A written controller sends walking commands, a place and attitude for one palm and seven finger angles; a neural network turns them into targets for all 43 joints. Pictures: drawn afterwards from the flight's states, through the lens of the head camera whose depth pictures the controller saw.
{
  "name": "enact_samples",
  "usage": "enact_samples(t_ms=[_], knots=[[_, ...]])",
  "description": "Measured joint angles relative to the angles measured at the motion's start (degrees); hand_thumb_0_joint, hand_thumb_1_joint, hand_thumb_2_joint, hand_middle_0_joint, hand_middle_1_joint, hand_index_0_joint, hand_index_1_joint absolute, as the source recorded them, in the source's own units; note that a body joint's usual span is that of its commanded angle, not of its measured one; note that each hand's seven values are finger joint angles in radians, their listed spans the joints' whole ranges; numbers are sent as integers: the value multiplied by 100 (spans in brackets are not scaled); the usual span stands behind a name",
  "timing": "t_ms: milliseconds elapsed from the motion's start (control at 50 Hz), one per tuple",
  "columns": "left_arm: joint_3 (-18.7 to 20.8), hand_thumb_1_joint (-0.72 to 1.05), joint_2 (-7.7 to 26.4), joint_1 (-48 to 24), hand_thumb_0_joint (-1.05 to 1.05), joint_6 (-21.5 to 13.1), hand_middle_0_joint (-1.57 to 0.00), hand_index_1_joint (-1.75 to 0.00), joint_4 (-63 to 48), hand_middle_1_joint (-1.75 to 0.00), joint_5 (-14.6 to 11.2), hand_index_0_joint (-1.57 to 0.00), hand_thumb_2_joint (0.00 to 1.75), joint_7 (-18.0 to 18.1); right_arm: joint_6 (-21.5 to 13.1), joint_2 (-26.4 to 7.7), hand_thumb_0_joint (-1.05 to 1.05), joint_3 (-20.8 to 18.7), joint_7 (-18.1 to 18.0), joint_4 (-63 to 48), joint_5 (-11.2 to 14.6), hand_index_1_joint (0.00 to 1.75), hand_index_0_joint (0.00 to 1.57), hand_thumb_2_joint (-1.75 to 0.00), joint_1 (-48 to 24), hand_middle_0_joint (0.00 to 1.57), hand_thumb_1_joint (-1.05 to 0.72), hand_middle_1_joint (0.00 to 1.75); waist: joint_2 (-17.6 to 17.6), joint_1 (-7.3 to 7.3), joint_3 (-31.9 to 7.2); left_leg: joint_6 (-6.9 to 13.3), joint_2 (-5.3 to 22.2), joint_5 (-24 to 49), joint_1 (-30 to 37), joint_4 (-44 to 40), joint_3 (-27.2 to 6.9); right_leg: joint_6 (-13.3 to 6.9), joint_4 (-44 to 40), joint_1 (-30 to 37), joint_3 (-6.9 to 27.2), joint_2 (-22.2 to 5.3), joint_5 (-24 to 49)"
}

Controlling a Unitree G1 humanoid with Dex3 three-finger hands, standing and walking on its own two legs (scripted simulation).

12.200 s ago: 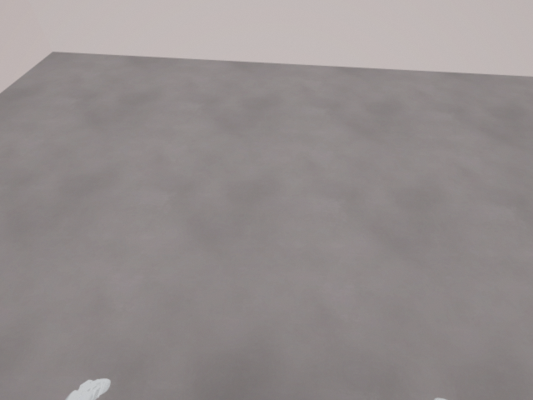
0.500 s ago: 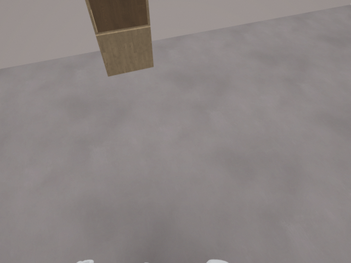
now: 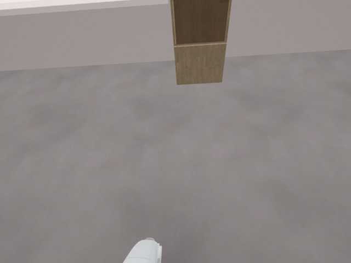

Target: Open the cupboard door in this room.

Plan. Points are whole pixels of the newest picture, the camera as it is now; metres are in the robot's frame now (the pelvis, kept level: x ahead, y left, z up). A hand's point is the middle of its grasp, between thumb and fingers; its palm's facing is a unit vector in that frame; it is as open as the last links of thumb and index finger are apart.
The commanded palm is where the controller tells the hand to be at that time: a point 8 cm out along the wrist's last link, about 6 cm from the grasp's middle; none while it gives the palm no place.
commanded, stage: turn or walk to find it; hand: left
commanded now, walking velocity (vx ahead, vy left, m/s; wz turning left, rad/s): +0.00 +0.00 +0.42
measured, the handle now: out of the picture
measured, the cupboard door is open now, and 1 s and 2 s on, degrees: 0 0 0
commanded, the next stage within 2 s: stand and wait in 0.32 s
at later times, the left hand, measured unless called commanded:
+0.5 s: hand out of the picture +0.14 +0.27 -0.17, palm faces +0.18 -0.96 -0.20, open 7.4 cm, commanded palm none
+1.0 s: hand out of the picture +0.09 +0.22 -0.16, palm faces +0.28 -0.93 -0.25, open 7.3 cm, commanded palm none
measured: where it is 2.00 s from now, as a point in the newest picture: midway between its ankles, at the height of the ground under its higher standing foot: outside the picture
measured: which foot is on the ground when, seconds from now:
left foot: up 0.00-0.16, down 0.18-0.82, up 0.84-1.00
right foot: down 0.00-0.18, up 0.20-0.76, down 0.78-1.00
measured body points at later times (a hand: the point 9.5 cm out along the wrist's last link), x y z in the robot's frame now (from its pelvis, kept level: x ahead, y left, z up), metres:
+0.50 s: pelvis +0.08 +0.06 +0.00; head +0.09 +0.09 +0.45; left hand +0.13 +0.32 -0.16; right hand +0.21 -0.16 -0.13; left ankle +0.11 +0.11 -0.74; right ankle +0.11 -0.11 -0.65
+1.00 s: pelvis +0.07 +0.02 +0.00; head +0.09 +0.00 +0.45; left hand +0.07 +0.26 -0.14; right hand +0.11 -0.21 -0.17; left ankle +0.03 +0.15 -0.67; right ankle +0.07 -0.08 -0.74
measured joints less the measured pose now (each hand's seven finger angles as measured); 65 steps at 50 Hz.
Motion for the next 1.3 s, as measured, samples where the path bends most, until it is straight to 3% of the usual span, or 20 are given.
enact_samples(t_ms=[120,180,240,300,420,520,600,720,780,820,860,940,1000,1060,1140,1200,1240,1300], knots=[[-45,91,-44,505,1,159,-19,-30,254,-29,40,-19,89,27,-19,267,1,224,16,-107,51,29,19,-90,-584,20,-91,30,-134,243,319,159,-106,-242,510,-1609,515,181,425,43,-238,-106,-476],[-35,91,-7,622,1,228,-20,-30,337,-29,-4,-20,89,-6,-218,395,1,314,-8,-267,51,29,20,-90,-741,20,-91,30,-191,246,396,419,-288,209,1177,-2784,761,311,1448,-237,-337,-271,-793],[-21,91,108,308,1,366,-20,-30,269,-29,-103,-20,89,-2,-414,509,1,350,-43,-360,134,29,20,-89,-816,20,-91,30,-321,281,534,854,-439,-183,1220,-2570,761,376,3890,-1316,354,-309,-1111],[53,91,161,-158,1,422,-20,-30,79,-29,-94,-20,89,35,-437,565,1,372,-102,-334,162,29,20,-89,-768,20,-91,30,-304,286,505,895,-461,-144,1513,-2846,728,472,4846,-2150,710,-273,-952],[213,91,341,-1146,1,400,-19,-30,-418,-29,-33,-19,89,-7,-442,680,0,333,-140,-206,146,30,20,-89,-417,21,-91,30,-363,89,257,936,-592,202,1999,-3609,536,589,4656,-3018,993,-397,-11],[264,91,430,-1563,0,455,-19,-30,-564,-29,-6,-19,89,-9,-443,658,0,229,-182,-107,112,30,20,-89,-67,21,-92,30,-422,-108,-54,929,-659,331,2189,-3964,484,611,4420,-3085,1115,-309,401],[232,91,436,-1684,0,497,-19,-30,-534,-29,-9,-19,89,-4,-463,657,0,210,-224,30,81,30,20,-89,261,20,-92,30,-419,-239,-224,918,-695,377,2224,-4101,448,585,3868,-2743,1105,-198,268],[96,91,278,-1707,0,517,-19,-30,-407,-29,-56,-19,89,-7,-409,680,1,214,-247,297,46,29,20,-89,634,20,-91,30,-288,-395,-243,844,-700,350,2087,-4006,391,452,2222,-1836,971,-31,-259],[43,91,185,-1695,1,456,-19,-30,-381,-29,-102,-19,89,-7,-361,703,1,212,-227,408,75,29,20,-89,783,20,-91,30,-230,-439,-213,757,-742,327,1888,-3825,315,375,1125,-1331,907,47,190],[12,91,53,-1672,1,386,-19,-30,-322,-29,-100,-19,89,16,-312,654,1,188,-196,505,121,29,20,-89,825,20,-91,30,1,-444,-141,631,-644,271,1758,-3583,159,136,784,-1153,751,177,278],[-13,91,-6,-1546,1,334,-20,-30,-333,-29,-82,-20,89,16,-217,654,1,158,-166,533,119,29,20,-89,880,20,-91,30,47,-429,-141,408,-634,-508,1537,-2926,74,29,789,-1131,650,164,271],[79,92,20,-1370,0,318,-20,-30,-341,-30,-88,-20,89,76,-55,632,1,67,-123,518,92,29,20,-89,840,20,-91,30,-4,-378,-91,155,-444,-1071,980,-974,16,-18,714,-1023,431,52,306],[109,93,81,-1302,0,315,-20,-30,-319,-30,-58,-20,89,59,-14,552,1,6,-107,455,84,29,20,-89,725,20,-91,30,-17,-361,-26,26,-207,-1048,849,-396,-5,10,753,-1013,260,-41,299],[134,92,134,-1242,0,310,-20,-30,-312,-30,-16,-20,89,35,8,468,1,-20,-103,383,84,29,20,-89,546,20,-91,30,-90,-288,38,-47,-28,-1158,991,-645,50,58,863,-1069,139,-181,264],[153,91,228,-1151,0,304,-20,-30,-271,-30,27,-20,89,-9,-48,375,1,12,-127,270,107,29,20,-90,214,20,-91,30,-233,-99,120,-37,30,-1183,1469,-1742,169,169,1106,-1236,76,-368,204],[156,91,314,-1029,1,348,-20,-30,-170,-30,-10,-20,89,-25,-189,313,1,59,-138,154,112,29,20,-90,4,20,-91,30,-265,-22,97,23,24,-390,2034,-3000,288,315,1440,-1413,21,-433,76],[173,91,448,-999,1,440,-20,-30,-62,-29,-58,-20,89,-13,-290,415,1,88,-152,137,98,29,20,-90,-153,20,-91,30,-494,50,119,194,-97,-455,2062,-3019,391,366,1869,-1607,241,-527,-283],[174,91,544,-944,1,575,-20,-30,100,-29,-73,-19,89,12,-382,566,1,195,-196,92,63,29,20,-89,-267,20,-91,30,-568,91,56,342,-92,-435,2175,-3156,436,356,2724,-1893,615,-307,-835]])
